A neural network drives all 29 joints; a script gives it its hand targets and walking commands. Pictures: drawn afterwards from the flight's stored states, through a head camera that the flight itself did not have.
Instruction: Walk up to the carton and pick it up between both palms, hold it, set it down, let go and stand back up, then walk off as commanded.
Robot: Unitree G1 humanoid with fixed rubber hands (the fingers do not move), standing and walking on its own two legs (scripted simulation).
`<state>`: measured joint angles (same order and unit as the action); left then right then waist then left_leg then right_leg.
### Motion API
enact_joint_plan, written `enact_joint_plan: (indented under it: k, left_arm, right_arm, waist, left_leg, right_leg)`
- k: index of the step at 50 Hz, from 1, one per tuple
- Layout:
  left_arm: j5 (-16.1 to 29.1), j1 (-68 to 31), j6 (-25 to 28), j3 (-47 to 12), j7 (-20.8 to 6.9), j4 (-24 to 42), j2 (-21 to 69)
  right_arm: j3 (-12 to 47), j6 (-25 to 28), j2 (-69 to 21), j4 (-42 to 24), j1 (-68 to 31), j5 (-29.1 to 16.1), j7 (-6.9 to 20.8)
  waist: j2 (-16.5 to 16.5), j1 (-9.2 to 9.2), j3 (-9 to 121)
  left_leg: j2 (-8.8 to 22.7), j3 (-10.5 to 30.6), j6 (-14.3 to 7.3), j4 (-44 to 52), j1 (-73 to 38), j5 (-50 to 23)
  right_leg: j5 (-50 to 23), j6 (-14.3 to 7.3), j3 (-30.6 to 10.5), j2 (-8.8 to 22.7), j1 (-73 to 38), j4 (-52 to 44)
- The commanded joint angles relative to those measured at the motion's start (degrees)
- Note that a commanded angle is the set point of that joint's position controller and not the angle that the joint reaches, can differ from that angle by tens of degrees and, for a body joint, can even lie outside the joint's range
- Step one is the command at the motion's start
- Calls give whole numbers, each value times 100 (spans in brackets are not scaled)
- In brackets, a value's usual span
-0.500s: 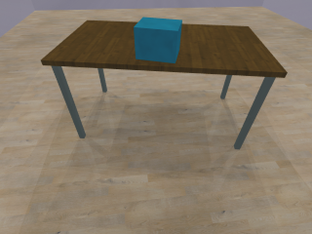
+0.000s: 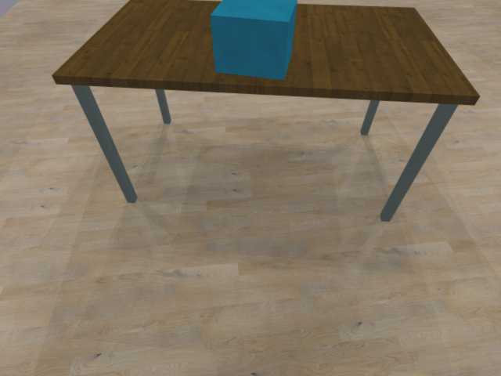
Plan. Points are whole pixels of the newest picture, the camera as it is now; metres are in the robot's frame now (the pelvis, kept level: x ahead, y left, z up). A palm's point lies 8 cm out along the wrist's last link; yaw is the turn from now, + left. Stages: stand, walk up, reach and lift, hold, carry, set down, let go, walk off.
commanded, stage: stand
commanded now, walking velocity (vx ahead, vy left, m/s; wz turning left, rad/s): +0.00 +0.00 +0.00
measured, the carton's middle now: (255, 36) +1.13 +0.00 +0.04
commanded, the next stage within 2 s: none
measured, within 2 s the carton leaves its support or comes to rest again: neither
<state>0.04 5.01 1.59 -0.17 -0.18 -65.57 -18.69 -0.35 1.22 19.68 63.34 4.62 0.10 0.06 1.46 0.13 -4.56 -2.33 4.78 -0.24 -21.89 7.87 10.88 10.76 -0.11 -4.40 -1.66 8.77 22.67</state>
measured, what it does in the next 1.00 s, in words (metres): stands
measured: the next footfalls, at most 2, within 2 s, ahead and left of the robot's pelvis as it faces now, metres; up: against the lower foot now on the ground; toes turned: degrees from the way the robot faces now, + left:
none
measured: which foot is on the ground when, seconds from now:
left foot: down 0.00-1.00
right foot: down 0.00-1.00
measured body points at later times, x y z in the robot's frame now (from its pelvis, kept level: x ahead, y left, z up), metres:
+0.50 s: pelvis +0.03 -0.01 +0.00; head +0.05 -0.03 +0.45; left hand +0.12 +0.29 -0.12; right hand +0.11 -0.31 -0.14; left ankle +0.01 +0.12 -0.74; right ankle +0.02 -0.12 -0.74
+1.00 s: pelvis +0.04 -0.02 +0.00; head +0.06 -0.03 +0.45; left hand +0.14 +0.28 -0.12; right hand +0.12 -0.32 -0.14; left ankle +0.01 +0.12 -0.74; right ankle +0.02 -0.12 -0.74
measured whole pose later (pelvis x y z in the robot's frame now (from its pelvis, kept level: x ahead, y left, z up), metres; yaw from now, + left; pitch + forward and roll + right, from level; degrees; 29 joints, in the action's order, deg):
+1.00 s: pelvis +0.04 -0.02 +0.00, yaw -2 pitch -2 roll +0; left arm -0.1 3.3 1.2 0.4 0.2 -66.8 -19.2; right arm -0.8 0.5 19.5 64.4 5.0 0.6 -0.5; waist 1.6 -0.1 -4.1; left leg 0.4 3.4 1.4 -16.9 2.9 12.4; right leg 12.0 -2.1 -4.9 -3.5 4.9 18.8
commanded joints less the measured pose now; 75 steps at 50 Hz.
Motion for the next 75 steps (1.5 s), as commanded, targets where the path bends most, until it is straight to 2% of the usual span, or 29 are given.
enact_joint_plan:
  k: [1, 3, 4, 5, 9, 12, 15, 16, 18, 23, 25, 28, 31, 33, 35, 39, 41, 43, 50, 51, 53, 54, 56, 59, 60, 64, 66, 68, 75]
  left_arm:
    - [-4, -91, 81, 273, 84, 192, -1307]
    - [-17, -242, 74, 230, 89, 150, -1283]
    - [-1, -311, 104, 254, 79, 138, -1346]
    - [-21, -323, 100, 215, 71, 170, -1284]
    - [-7, -583, 107, 253, 56, 170, -1357]
    - [18, -492, 109, 278, 57, 134, -1349]
    - [-40, -512, 85, 276, 80, 98, -1314]
    - [-7, -444, 58, 298, 72, 104, -1260]
    - [8, -579, 63, 292, 69, 55, -1337]
    - [-4, -428, 77, 281, 106, 13, -1378]
    - [-16, -458, 96, 270, 95, 45, -1337]
    - [-30, -515, 82, 260, 89, 38, -1375]
    - [-13, -517, 62, 275, 109, 80, -1347]
    - [3, -503, 59, 322, 114, 84, -1361]
    - [0, -468, 76, 283, 130, 53, -1319]
    - [-36, -404, 68, 231, 106, 72, -1273]
    - [-28, -446, 66, 256, 123, 118, -1386]
    - [-25, -489, 73, 265, 117, 209, -1307]
    - [-18, -373, 51, 299, 120, 166, -1380]
    - [-29, -343, 65, 304, 119, 234, -1333]
    - [-33, -327, 102, 294, 114, 235, -1382]
    - [-37, -389, 82, 333, 121, 279, -1408]
    - [-6, -317, 81, 312, 121, 279, -1409]
    - [-14, -203, 69, 265, 141, 244, -1379]
    - [-14, -248, 68, 276, 140, 268, -1379]
    - [-43, -292, 97, 286, 143, 339, -1380]
    - [-34, -315, 90, 285, 143, 338, -1355]
    - [2, -297, 75, 271, 148, 393, -1377]
    - [-12, -198, 73, 253, 151, 332, -1373]
  right_arm:
    - [-220, 109, 1237, -203, -179, 13, -73]
    - [-174, 121, 1166, -206, -205, -22, -85]
    - [-204, 108, 1125, -224, -261, 16, -71]
    - [-209, 96, 1210, -229, -177, -22, -55]
    - [-215, 67, 1211, -131, -257, 38, -90]
    - [-223, 80, 1191, -121, -312, -18, -66]
    - [-260, 83, 1217, -104, -400, 17, -102]
    - [-251, 96, 1234, -118, -448, 36, -94]
    - [-213, 92, 1167, -137, -360, -2, -106]
    - [-258, 52, 1169, -49, -152, 9, -96]
    - [-250, 35, 1181, -103, -238, 38, -76]
    - [-238, 49, 1181, -70, -247, 11, -123]
    - [-230, 40, 1205, -116, -324, 12, -120]
    - [-249, 31, 1178, -97, -212, 4, -135]
    - [-227, 17, 1119, -131, -196, 45, -127]
    - [-212, 47, 1096, -186, -234, 36, -103]
    - [-241, 45, 1126, -168, -171, 10, -128]
    - [-254, 43, 1143, -205, -127, 65, -122]
    - [-255, 33, 1179, -224, -169, 40, -124]
    - [-272, 26, 1165, -286, -135, 36, -132]
    - [-215, 50, 987, -277, -14, 38, -142]
    - [-281, 35, 1188, -276, -151, 60, -133]
    - [-265, 26, 1168, -280, -84, 46, -120]
    - [-293, 22, 1229, -312, -126, 32, -136]
    - [-289, 11, 1208, -317, -76, 8, -134]
    - [-270, 8, 1128, -332, -47, 44, -128]
    - [-272, 12, 1136, -348, -32, 39, -120]
    - [-268, 24, 1157, -361, -43, 30, -119]
    - [-271, 9, 1176, -380, -48, 44, -116]
  waist:
    - [-103, 64, 603]
    - [-45, -38, 643]
    - [-248, -39, 623]
    - [-57, -58, 762]
    - [-225, -29, 689]
    - [23, -8, 864]
    - [-207, 29, 811]
    - [-91, 73, 844]
    - [-141, -57, 775]
    - [-253, -38, 889]
    - [-45, -22, 937]
    - [-195, -22, 743]
    - [-77, -35, 806]
    - [-254, -32, 835]
    - [-66, -77, 808]
    - [-188, -43, 711]
    - [-24, -62, 860]
    - [-167, -67, 889]
    - [-135, 27, 709]
    - [74, -23, 737]
    - [-232, -73, 827]
    - [-41, -26, 797]
    - [-6, 1, 819]
    - [-216, 16, 905]
    - [-67, -43, 837]
    - [-195, -83, 848]
    - [-92, -79, 748]
    - [-273, -48, 753]
    - [-79, -39, 562]
  left_leg:
    - [740, 442, -120, 434, -22, -561]
    - [762, 423, -125, 470, -82, -561]
    - [772, 465, -137, 531, -26, -588]
    - [760, 398, -126, 570, -117, -437]
    - [773, 378, -109, 579, -25, -633]
    - [787, 347, -98, 542, -190, -656]
    - [835, 392, -84, 547, -247, -1047]
    - [811, 297, -76, 482, -242, -1018]
    - [839, 300, -61, 511, -293, -1050]
    - [848, 307, -94, 518, -385, -959]
    - [825, 235, -58, 481, -407, -1140]
    - [859, 259, -65, 578, -419, -1296]
    - [889, 220, -63, 579, -504, -1366]
    - [886, 207, -81, 568, -534, -1354]
    - [887, 172, -61, 536, -562, -1305]
    - [895, 183, -66, 608, -552, -1081]
    - [911, 158, -87, 567, -590, -1231]
    - [913, 94, -57, 512, -595, -1558]
    - [899, 112, -46, 615, -588, -1361]
    - [898, 26, -61, 501, -651, -1388]
    - [954, 94, -70, 564, -701, -1330]
    - [920, 45, -80, 511, -648, -1439]
    - [945, 13, -86, 466, -699, -1474]
    - [965, 11, -87, 514, -827, -1640]
    - [953, -1, -85, 499, -775, -1578]
    - [964, -12, -85, 523, -791, -1492]
    - [949, -16, -94, 572, -762, -1379]
    - [930, 3, -92, 576, -730, -1300]
    - [942, 18, -99, 594, -650, -988]
  right_leg:
    - [-779, -94, -469, 706, -269, -454]
    - [-891, -136, -500, 729, -237, -480]
    - [-773, -121, -453, 689, -255, -443]
    - [-778, -99, -517, 729, -327, -499]
    - [-799, -90, -456, 703, -345, -544]
    - [-999, -143, -543, 762, -393, -527]
    - [-1308, -129, -458, 736, -467, -509]
    - [-1378, -114, -473, 732, -502, -555]
    - [-1419, -122, -506, 765, -471, -572]
    - [-1448, -114, -520, 779, -562, -589]
    - [-1595, -92, -497, 767, -635, -580]
    - [-1799, -101, -518, 774, -521, -546]
    - [-1834, -104, -502, 751, -545, -570]
    - [-1892, -98, -432, 725, -605, -576]
    - [-1764, -111, -503, 760, -524, -579]
    - [-1634, -106, -467, 745, -438, -548]
    - [-1818, -137, -538, 773, -532, -598]
    - [-2242, -123, -467, 768, -661, -500]
    - [-1868, -125, -483, 743, -516, -528]
    - [-2004, -135, -542, 744, -459, -564]
    - [-1980, -150, -526, 745, -539, -481]
    - [-2170, -146, -535, 737, -517, -522]
    - [-2246, -164, -569, 797, -530, -469]
    - [-2411, -126, -516, 751, -606, -442]
    - [-2359, -133, -566, 764, -546, -517]
    - [-2348, -137, -525, 767, -522, -479]
    - [-2292, -152, -550, 786, -493, -547]
    - [-2106, -113, -501, 715, -505, -539]
    - [-1811, -135, -561, 738, -342, -611]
